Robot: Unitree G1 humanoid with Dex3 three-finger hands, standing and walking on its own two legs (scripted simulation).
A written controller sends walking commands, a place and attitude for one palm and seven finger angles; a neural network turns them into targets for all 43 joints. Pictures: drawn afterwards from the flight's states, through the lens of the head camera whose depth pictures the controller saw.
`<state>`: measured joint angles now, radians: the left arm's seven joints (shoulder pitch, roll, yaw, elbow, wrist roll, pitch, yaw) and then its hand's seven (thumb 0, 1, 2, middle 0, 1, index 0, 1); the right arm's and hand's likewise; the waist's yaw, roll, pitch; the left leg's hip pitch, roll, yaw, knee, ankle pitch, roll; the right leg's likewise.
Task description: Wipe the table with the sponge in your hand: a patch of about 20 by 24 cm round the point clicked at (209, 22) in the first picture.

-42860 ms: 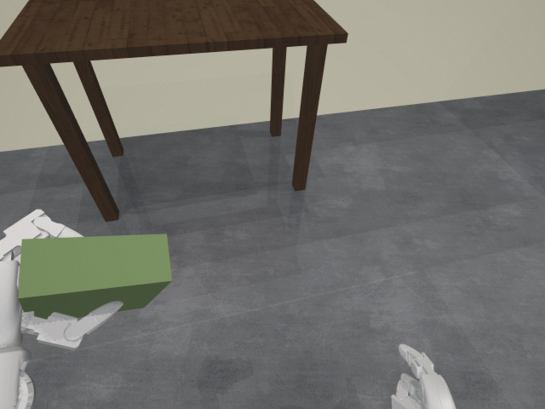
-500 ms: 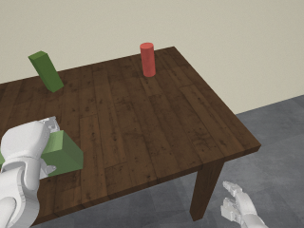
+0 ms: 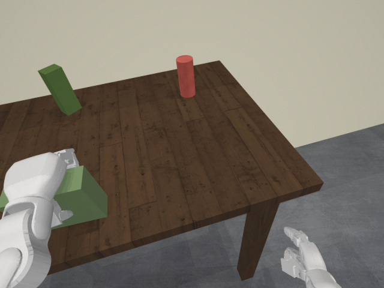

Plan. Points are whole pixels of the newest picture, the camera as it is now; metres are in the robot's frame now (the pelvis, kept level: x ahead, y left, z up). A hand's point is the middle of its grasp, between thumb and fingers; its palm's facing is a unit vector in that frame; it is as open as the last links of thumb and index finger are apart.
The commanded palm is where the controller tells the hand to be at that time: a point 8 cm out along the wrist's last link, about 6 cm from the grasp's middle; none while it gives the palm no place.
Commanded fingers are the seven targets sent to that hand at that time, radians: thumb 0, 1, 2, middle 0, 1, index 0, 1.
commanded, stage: lift the sponge slowly off the table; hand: left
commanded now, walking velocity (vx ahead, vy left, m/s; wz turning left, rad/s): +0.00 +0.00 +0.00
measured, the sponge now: (65, 205) +0.22 +0.31 +0.08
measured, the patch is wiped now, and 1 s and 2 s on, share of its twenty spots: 1.00 1.00 1.00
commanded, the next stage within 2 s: bring the sponge back beside the body in 1.68 s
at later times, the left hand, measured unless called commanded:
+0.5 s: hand (47, 186) +0.21 +0.30 +0.15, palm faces +0.08 -0.04 -1.00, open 9.4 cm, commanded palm +0.18 +0.31 +0.22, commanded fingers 0.00 0.10 1.30 -1.20 -1.60 -1.20 -1.60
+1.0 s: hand (45, 169) +0.22 +0.29 +0.19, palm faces +0.16 -0.01 -0.99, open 9.4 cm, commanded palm +0.18 +0.30 +0.25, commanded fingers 0.00 0.10 1.30 -1.20 -1.60 -1.20 -1.60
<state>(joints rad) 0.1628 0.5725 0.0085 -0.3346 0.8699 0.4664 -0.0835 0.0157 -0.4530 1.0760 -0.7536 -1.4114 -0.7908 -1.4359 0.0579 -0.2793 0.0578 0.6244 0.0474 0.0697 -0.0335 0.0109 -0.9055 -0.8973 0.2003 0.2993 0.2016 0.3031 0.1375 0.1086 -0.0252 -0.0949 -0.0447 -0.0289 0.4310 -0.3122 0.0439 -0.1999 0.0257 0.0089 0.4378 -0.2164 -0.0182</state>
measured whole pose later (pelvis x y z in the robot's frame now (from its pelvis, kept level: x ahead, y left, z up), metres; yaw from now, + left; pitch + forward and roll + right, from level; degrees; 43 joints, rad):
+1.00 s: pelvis -0.03 -0.02 +0.00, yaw +0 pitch -4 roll +1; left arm -0.06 0.66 0.03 -0.23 0.81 0.44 -0.15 0.00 -0.47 1.08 -0.79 -1.38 -0.82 -1.40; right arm 0.03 -0.28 0.07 0.65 0.06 0.04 -0.06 0.01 -0.90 -0.90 0.20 0.30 0.20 0.30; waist 0.14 0.12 0.00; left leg -0.08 -0.04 -0.03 0.40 -0.25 0.02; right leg -0.19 0.03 0.01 0.42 -0.17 -0.04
